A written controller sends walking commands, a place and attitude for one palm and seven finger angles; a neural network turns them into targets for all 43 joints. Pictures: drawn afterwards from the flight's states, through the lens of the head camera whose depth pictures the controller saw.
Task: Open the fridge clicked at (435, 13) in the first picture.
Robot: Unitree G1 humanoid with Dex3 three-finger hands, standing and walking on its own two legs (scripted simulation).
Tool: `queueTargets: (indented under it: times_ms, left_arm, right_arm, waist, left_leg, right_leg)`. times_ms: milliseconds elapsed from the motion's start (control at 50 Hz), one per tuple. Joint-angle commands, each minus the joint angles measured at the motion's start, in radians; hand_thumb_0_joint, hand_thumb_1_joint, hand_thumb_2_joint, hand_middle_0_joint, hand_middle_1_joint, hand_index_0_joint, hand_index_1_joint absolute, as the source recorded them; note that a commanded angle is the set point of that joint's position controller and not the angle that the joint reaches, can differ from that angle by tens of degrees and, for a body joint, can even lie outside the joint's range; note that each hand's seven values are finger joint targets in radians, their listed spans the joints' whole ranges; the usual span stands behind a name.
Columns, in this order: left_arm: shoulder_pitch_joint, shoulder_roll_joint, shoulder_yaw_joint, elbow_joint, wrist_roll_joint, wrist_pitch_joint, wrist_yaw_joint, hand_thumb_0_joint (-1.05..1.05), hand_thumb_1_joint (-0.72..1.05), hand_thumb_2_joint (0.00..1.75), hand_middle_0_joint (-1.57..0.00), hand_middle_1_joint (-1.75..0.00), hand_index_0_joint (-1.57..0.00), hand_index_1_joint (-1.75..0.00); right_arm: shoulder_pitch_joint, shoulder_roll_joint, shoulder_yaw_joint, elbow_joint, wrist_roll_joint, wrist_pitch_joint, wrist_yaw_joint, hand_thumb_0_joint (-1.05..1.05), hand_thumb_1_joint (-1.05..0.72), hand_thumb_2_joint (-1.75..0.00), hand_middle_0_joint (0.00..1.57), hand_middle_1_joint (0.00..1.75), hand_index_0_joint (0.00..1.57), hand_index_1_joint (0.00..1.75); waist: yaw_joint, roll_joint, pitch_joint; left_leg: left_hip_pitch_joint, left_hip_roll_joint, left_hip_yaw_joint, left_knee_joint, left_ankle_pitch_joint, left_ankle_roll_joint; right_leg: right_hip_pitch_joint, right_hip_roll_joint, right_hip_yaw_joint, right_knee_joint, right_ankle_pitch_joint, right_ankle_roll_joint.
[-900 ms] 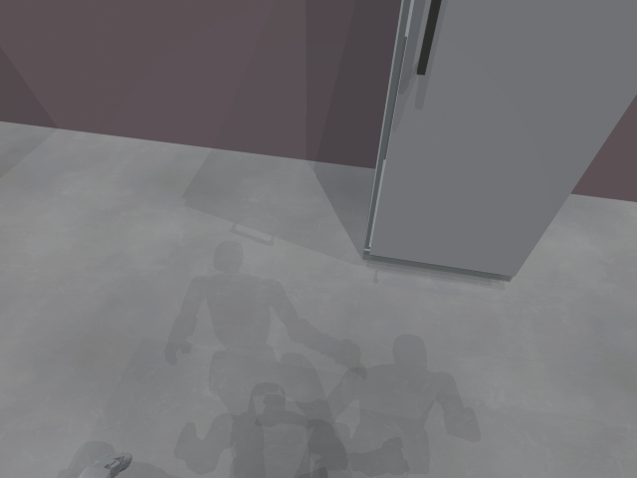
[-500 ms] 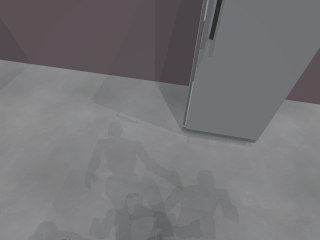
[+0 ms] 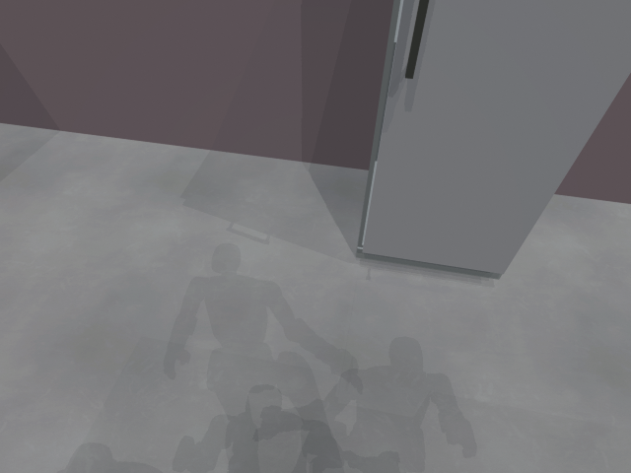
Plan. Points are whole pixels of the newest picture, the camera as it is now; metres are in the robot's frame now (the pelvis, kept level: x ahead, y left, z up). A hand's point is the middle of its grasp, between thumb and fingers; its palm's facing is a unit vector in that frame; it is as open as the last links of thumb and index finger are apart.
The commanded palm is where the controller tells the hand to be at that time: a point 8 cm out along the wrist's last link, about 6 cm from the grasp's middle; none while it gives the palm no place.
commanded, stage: look at it before walking up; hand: left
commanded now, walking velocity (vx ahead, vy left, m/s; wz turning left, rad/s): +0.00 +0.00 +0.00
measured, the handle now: out of the picture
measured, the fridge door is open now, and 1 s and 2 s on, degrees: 0 0 0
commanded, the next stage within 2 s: walk to a spot facing it in 0.54 s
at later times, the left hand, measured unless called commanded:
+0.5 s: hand out of the picture +0.08 +0.24 -0.15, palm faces -0.04 -0.94 -0.34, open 7.4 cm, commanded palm none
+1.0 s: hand out of the picture +0.07 +0.20 -0.18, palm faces -0.14 -0.96 -0.26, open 7.4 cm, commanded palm none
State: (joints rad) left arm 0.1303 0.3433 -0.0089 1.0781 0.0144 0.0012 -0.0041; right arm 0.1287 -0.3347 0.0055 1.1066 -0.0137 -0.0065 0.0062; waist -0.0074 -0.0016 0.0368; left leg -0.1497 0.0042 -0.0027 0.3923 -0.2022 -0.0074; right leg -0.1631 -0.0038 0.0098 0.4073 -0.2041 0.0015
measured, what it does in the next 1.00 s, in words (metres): stands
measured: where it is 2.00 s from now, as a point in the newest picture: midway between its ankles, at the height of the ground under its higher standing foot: outside the picture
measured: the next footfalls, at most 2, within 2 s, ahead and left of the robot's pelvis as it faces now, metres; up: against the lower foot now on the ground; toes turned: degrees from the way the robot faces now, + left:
left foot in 1.66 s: +0.11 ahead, +0.09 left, +0.00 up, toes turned -28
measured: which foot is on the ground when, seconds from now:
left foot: down 0.00-1.00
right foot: down 0.00-1.00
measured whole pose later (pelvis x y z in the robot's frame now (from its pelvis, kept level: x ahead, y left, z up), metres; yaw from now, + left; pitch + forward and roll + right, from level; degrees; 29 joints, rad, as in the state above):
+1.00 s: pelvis -0.01 -0.01 -0.02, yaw -8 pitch -1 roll +1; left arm 0.19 0.26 0.02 0.97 0.02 0.07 -0.02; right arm 0.15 -0.24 -0.02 0.99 -0.02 0.03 -0.01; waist 0.01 -0.02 0.08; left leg -0.26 0.06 0.12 0.57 -0.30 -0.02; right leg -0.35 0.05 0.12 0.64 -0.26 -0.01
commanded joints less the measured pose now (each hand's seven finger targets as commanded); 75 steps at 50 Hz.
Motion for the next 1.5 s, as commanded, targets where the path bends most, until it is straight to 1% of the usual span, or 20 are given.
queueTargets:
  times_ms: [0,480,640,660,720,820,900,940,980,1020,1060,1080,1100,1120,1140,1180,1240,1320,1400,1480]
  left_arm:
    - [-0.043,0.203,0.045,-0.060,-0.003,-0.027,0.014,0.00,0.90,0.90,-0.20,-0.30,-0.20,-0.30]
    - [-0.032,0.203,0.045,-0.052,-0.004,-0.032,0.016,0.00,0.90,0.90,-0.20,-0.30,-0.20,-0.30]
    - [-0.040,0.205,0.046,-0.053,-0.003,-0.029,0.015,0.00,0.90,0.90,-0.20,-0.30,-0.20,-0.30]
    - [-0.043,0.200,0.048,-0.059,-0.003,-0.024,0.014,0.00,0.90,0.90,-0.20,-0.30,-0.20,-0.30]
    - [0.019,0.101,0.036,-0.064,-0.003,0.009,0.019,0.00,0.90,0.90,-0.20,-0.30,-0.20,-0.30]
    - [0.037,0.109,0.060,-0.129,0.004,0.033,0.012,0.00,0.90,0.90,-0.20,-0.30,-0.20,-0.30]
    - [0.046,0.091,0.071,-0.175,0.006,0.041,0.002,0.00,0.90,0.90,-0.20,-0.30,-0.20,-0.30]
    - [0.064,0.068,0.074,-0.190,0.005,0.042,-0.004,0.00,0.90,0.90,-0.20,-0.30,-0.20,-0.30]
    - [0.080,0.032,0.080,-0.200,0.005,0.047,-0.008,0.00,0.90,0.90,-0.20,-0.30,-0.20,-0.30]
    - [0.114,0.015,0.089,-0.211,0.003,0.049,-0.011,0.00,0.90,0.90,-0.20,-0.30,-0.20,-0.30]
    - [0.196,0.006,0.096,-0.193,0.005,0.037,-0.015,0.00,0.90,0.90,-0.20,-0.30,-0.20,-0.30]
    - [0.244,0.057,0.105,-0.181,0.013,0.023,-0.011,0.00,0.90,0.90,-0.20,-0.30,-0.20,-0.30]
    - [0.252,0.167,0.125,-0.186,0.025,0.007,0.009,0.00,0.90,0.90,-0.20,-0.30,-0.20,-0.30]
    - [0.269,0.159,0.123,-0.192,0.008,0.014,0.023,0.00,0.90,0.90,-0.20,-0.30,-0.20,-0.30]
    - [0.200,0.133,0.121,-0.208,0.008,0.017,0.025,0.00,0.90,0.90,-0.20,-0.30,-0.20,-0.30]
    - [0.116,0.088,0.115,-0.236,0.004,0.014,0.023,0.00,0.90,0.90,-0.20,-0.30,-0.20,-0.30]
    - [0.161,0.060,0.110,-0.218,0.001,-0.001,0.018,0.00,0.90,0.90,-0.20,-0.30,-0.20,-0.30]
    - [0.223,0.059,0.115,-0.195,0.004,-0.014,0.010,0.00,0.90,0.90,-0.20,-0.30,-0.20,-0.30]
    - [0.239,0.064,0.117,-0.193,0.009,-0.023,0.003,0.00,0.90,0.90,-0.20,-0.30,-0.20,-0.30]
    - [0.241,0.065,0.118,-0.196,0.014,-0.024,0.003,0.00,0.90,0.90,-0.20,-0.30,-0.20,-0.30]
  right_arm:
    - [-0.057,-0.208,-0.045,-0.063,0.003,-0.025,-0.016,0.00,-0.90,-0.90,0.20,0.30,0.20,0.30]
    - [-0.060,-0.209,-0.042,-0.059,0.007,-0.028,-0.019,0.00,-0.90,-0.90,0.20,0.30,0.20,0.30]
    - [-0.068,-0.212,-0.044,-0.058,0.005,-0.026,-0.021,0.00,-0.90,-0.90,0.20,0.30,0.20,0.30]
    - [-0.057,-0.206,-0.044,-0.060,0.004,-0.025,-0.023,0.00,-0.90,-0.90,0.20,0.30,0.20,0.30]
    - [0.009,-0.090,-0.030,-0.066,0.003,-0.003,-0.029,0.00,-0.90,-0.90,0.20,0.30,0.20,0.30]
    - [0.026,-0.103,-0.058,-0.129,0.001,0.016,-0.038,0.00,-0.90,-0.90,0.20,0.30,0.20,0.30]
    - [0.016,-0.108,-0.077,-0.173,0.000,0.019,-0.038,0.00,-0.90,-0.90,0.20,0.30,0.20,0.30]
    - [0.004,-0.119,-0.087,-0.191,-0.001,0.016,-0.038,0.00,-0.90,-0.90,0.20,0.30,0.20,0.30]
    - [-0.009,-0.126,-0.097,-0.206,0.001,0.008,-0.037,0.00,-0.90,-0.90,0.20,0.30,0.20,0.30]
    - [-0.043,-0.113,-0.102,-0.227,-0.004,0.003,-0.038,0.00,-0.90,-0.90,0.20,0.30,0.20,0.30]
    - [-0.072,-0.107,-0.105,-0.236,-0.010,0.012,-0.037,0.00,-0.90,-0.90,0.20,0.30,0.20,0.30]
    - [-0.060,-0.076,-0.101,-0.242,-0.004,0.023,-0.032,0.00,-0.90,-0.90,0.20,0.30,0.20,0.30]
    - [-0.031,0.020,-0.084,-0.277,0.000,0.026,-0.029,0.00,-0.90,-0.90,0.20,0.30,0.20,0.30]
    - [-0.053,-0.009,-0.086,-0.286,0.002,0.031,-0.034,0.00,-0.90,-0.90,0.20,0.30,0.20,0.30]
    - [-0.024,-0.012,-0.091,-0.270,0.005,0.033,-0.031,0.00,-0.90,-0.90,0.20,0.30,0.20,0.30]
    - [-0.031,-0.024,-0.093,-0.249,-0.001,0.028,-0.027,0.00,-0.90,-0.90,0.20,0.30,0.20,0.30]
    - [-0.011,-0.007,-0.086,-0.237,-0.011,0.026,-0.022,0.00,-0.90,-0.90,0.20,0.30,0.20,0.30]
    - [-0.041,0.001,-0.085,-0.254,-0.016,0.016,-0.014,0.00,-0.90,-0.90,0.20,0.30,0.20,0.30]
    - [-0.070,0.000,-0.086,-0.281,-0.014,0.003,-0.007,0.00,-0.90,-0.90,0.20,0.30,0.20,0.30]
    - [-0.083,0.013,-0.084,-0.300,-0.005,-0.010,-0.006,0.00,-0.90,-0.90,0.20,0.30,0.20,0.30]
  waist:
    - [0.008,-0.004,-0.041]
    - [0.009,-0.005,-0.087]
    - [0.007,0.002,-0.058]
    - [0.005,-0.002,-0.055]
    - [0.001,-0.008,-0.057]
    - [-0.002,-0.023,-0.049]
    - [0.003,0.033,-0.038]
    - [0.008,0.103,-0.049]
    - [0.022,0.210,-0.065]
    - [0.040,0.217,-0.074]
    - [0.087,0.135,-0.068]
    - [0.107,-0.080,-0.074]
    - [0.085,-0.411,-0.033]
    - [0.095,-0.285,-0.052]
    - [0.050,-0.216,-0.049]
    - [0.032,-0.150,-0.025]
    - [0.035,-0.071,-0.101]
    - [0.058,-0.087,-0.099]
    - [0.068,-0.120,-0.059]
    - [0.076,-0.147,-0.045]
  left_leg:
    - [-0.013,0.104,-0.104,-0.082,0.048,0.033]
    - [0.034,0.113,-0.099,-0.072,0.152,0.031]
    - [0.042,0.114,-0.090,-0.081,0.130,0.027]
    - [0.045,0.118,-0.076,-0.066,0.135,0.025]
    - [0.035,0.122,-0.023,-0.003,0.142,0.005]
    - [-0.002,0.142,0.002,0.060,0.058,0.012]
    - [-0.037,0.185,-0.026,0.050,-0.070,0.034]
    - [-0.043,0.241,-0.062,0.011,-0.079,0.062]
    - [-0.083,0.365,-0.118,-0.054,0.049,0.141]
    - [-0.081,0.397,-0.074,-0.006,0.189,0.169]
    - [-0.145,0.321,0.052,0.191,0.173,0.087]
    - [-0.217,0.210,0.135,0.429,0.014,0.004]
    - [-0.497,0.028,0.139,0.710,-0.401,-0.065]
    - [-0.456,0.043,-0.017,0.777,-0.396,-0.047]
    - [-0.449,0.075,-0.039,0.790,-0.307,-0.040]
    - [-0.435,0.088,-0.038,0.799,-0.204,-0.049]
    - [-0.426,0.073,-0.021,0.742,-0.145,-0.061]
    - [-0.472,0.065,-0.014,0.669,-0.136,-0.067]
    - [-0.474,0.062,-0.011,0.574,-0.157,-0.066]
    - [-0.372,0.029,-0.004,0.406,-0.190,-0.053]
  right_leg:
    - [-0.012,-0.114,0.111,-0.097,0.000,-0.034]
    - [0.032,-0.118,0.097,-0.085,0.145,-0.034]
    - [0.009,-0.114,0.111,-0.095,0.135,-0.036]
    - [-0.002,-0.109,0.116,-0.083,0.159,-0.036]
    - [-0.038,-0.107,0.135,-0.023,0.236,-0.026]
    - [-0.127,-0.086,0.178,0.058,0.223,-0.037]
    - [-0.212,-0.041,0.177,0.133,0.107,-0.031]
    - [-0.240,0.003,0.128,0.247,0.078,-0.018]
    - [-0.219,0.025,0.016,0.484,-0.197,0.010]
    - [-0.212,-0.027,0.016,0.517,-0.301,0.014]
    - [-0.077,-0.029,-0.012,0.293,-0.164,0.007]
    - [-0.026,-0.078,0.101,0.066,0.060,-0.015]
    - [0.025,-0.325,0.568,-0.086,0.358,-0.097]
    - [-0.015,-0.358,0.574,-0.124,0.368,-0.158]
    - [-0.028,-0.313,0.484,-0.122,0.184,-0.186]
    - [-0.079,-0.236,0.451,-0.103,0.122,-0.163]
    - [0.021,-0.184,0.418,-0.105,0.067,-0.162]
    - [0.086,-0.164,0.456,-0.144,-0.115,-0.180]
    - [0.064,-0.166,0.506,-0.191,-0.276,-0.201]
    - [0.007,-0.147,0.519,-0.193,-0.251,-0.204]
